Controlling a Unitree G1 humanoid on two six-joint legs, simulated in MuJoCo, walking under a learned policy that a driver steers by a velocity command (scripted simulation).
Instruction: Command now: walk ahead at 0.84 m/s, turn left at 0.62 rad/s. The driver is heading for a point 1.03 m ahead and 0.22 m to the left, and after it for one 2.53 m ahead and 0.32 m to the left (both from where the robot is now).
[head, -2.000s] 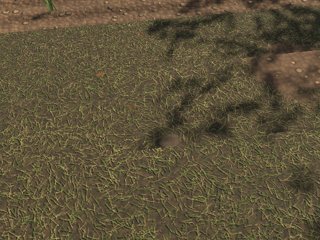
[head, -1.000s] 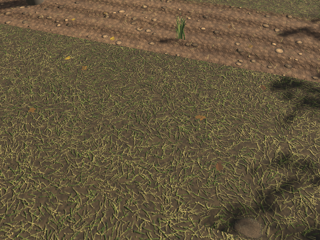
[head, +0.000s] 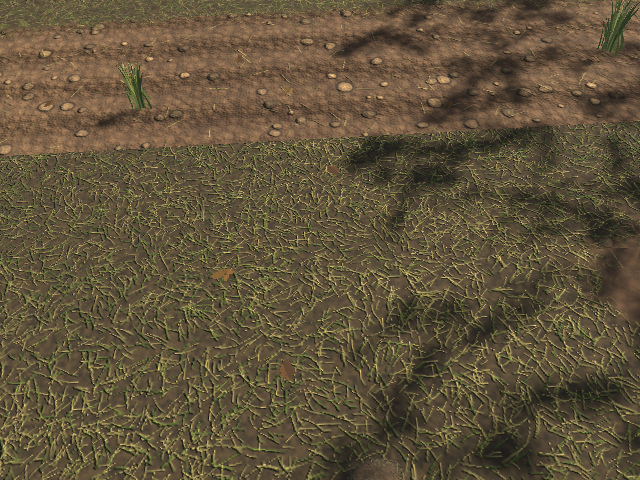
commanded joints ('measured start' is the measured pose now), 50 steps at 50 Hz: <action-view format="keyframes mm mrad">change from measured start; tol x64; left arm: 1 -39 111 20 -35 -1 -31 26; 50 171 100 -31 135 -54 -18 16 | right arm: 1 -143 -16 7 -113 2 -11 9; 36 370 39 52 -46 70 -85 -61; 50 -457 22 57 -241 -15 -86 28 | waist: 1 3 -107 158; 31 -61 53 51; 36 49 -797 -299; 50 80 -73 152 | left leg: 1 -19 -14 77 -141 100 27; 11 1166 13 -361 -477 -214 383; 19 373 -50 -335 -779 -118 335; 32 823 -66 -259 -41 -5 136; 36 -200 -208 -149 1041 -767 18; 50 203 -44 154 -599 112 54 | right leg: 1 -102 -235 25 -196 624 38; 8 -144 -294 -42 372 1745 66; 11 -899 14 260 1438 -239 30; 23 -499 -56 285 290 895 34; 36 512 -448 970 120 249 -222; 50 -90 -199 357 -222 731 -92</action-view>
